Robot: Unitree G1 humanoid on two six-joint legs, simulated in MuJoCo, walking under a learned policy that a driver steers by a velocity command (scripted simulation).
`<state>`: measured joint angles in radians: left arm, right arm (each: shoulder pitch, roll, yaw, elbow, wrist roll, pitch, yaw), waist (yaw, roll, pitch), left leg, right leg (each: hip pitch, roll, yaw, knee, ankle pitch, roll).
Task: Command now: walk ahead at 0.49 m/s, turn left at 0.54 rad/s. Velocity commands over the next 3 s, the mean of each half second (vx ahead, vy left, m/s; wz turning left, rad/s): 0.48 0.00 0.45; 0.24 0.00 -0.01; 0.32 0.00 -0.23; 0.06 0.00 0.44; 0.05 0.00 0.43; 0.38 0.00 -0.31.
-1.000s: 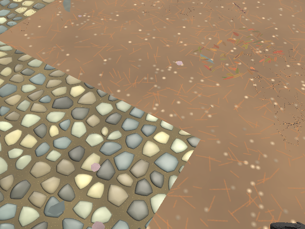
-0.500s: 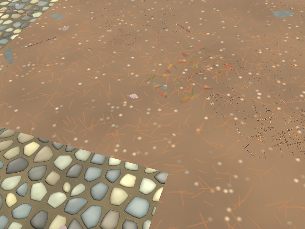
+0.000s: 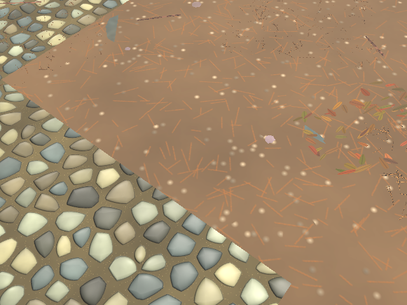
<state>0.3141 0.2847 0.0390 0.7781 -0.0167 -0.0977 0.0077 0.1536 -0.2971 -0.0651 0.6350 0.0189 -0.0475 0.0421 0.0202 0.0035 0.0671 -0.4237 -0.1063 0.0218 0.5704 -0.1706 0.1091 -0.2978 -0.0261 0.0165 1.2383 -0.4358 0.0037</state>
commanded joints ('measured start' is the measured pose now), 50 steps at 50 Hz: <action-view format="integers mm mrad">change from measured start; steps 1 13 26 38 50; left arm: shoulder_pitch -47 -316 -82 -93 -96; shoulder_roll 148 91 70 127 63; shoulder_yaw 36 15 23 26 29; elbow -122 -198 -103 3 -15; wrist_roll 20 12 34 -1 0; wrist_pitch -42 -21 -14 40 59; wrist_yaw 2 -17 -28 -9 -9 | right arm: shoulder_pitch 63 177 118 2 37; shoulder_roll -108 -155 -84 -46 -101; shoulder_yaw -33 -44 -12 1 -30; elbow -59 27 2 6 65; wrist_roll -14 10 -20 -29 -20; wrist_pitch -19 1 -3 20 -33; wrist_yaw -15 -55 -53 -47 -64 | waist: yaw -19 -95 -21 -25 -31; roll -13 81 -86 -96 132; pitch -125 -72 -94 -136 -61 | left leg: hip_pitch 367 183 -184 185 262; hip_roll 283 193 150 109 369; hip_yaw -452 -357 -134 -51 -236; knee -311 -265 560 -113 -444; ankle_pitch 156 62 -221 152 -197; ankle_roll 208 111 -127 -99 73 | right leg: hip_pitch -367 -180 200 120 -327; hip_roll -82 13 -200 -156 -67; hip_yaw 95 56 260 110 20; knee -25 -687 -938 -875 -281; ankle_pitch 105 516 792 657 118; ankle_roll -1 70 -210 -165 -7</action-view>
